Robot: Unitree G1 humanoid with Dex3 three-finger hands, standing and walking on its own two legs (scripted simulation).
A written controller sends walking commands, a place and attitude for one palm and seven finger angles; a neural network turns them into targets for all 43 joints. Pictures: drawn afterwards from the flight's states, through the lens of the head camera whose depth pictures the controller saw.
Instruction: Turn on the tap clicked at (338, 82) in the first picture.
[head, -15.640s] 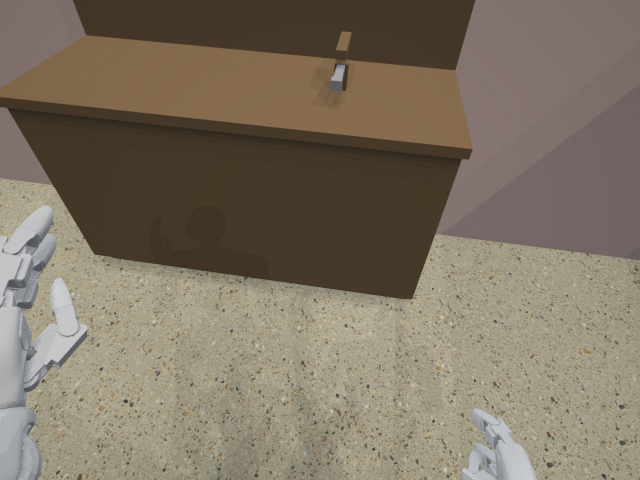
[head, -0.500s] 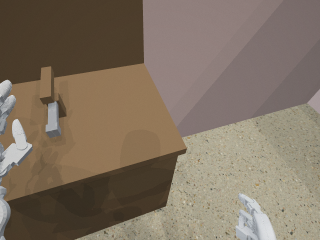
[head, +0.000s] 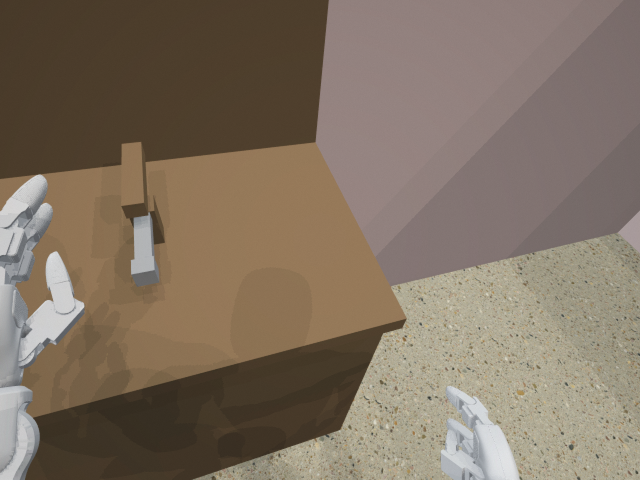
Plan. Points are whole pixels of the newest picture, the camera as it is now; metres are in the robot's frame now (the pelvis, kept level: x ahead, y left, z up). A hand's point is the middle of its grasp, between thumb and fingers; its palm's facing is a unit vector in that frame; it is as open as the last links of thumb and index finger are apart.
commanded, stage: come to a stop and stand still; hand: left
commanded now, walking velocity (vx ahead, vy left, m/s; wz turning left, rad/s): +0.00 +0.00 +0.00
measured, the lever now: (145, 271) +0.34 +0.27 +0.04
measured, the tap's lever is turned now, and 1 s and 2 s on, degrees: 0 0 0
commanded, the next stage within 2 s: look again from close up in 0.18 s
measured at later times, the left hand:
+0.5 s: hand (88, 300) +0.23 +0.24 +0.16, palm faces +0.40 -0.85 -0.35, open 7.4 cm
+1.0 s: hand (108, 315) +0.22 +0.23 +0.15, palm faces +0.31 -0.88 -0.37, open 7.4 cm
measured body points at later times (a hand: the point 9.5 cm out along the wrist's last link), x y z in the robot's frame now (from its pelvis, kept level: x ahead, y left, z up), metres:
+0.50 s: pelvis +0.01 -0.01 +0.00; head +0.03 +0.02 +0.45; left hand +0.20 +0.29 +0.18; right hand +0.19 -0.23 -0.07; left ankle +0.02 +0.09 -0.74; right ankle +0.02 -0.16 -0.74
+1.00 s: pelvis +0.00 -0.01 +0.00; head +0.01 +0.01 +0.45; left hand +0.20 +0.27 +0.17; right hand +0.17 -0.24 -0.06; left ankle +0.02 +0.09 -0.74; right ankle +0.02 -0.16 -0.74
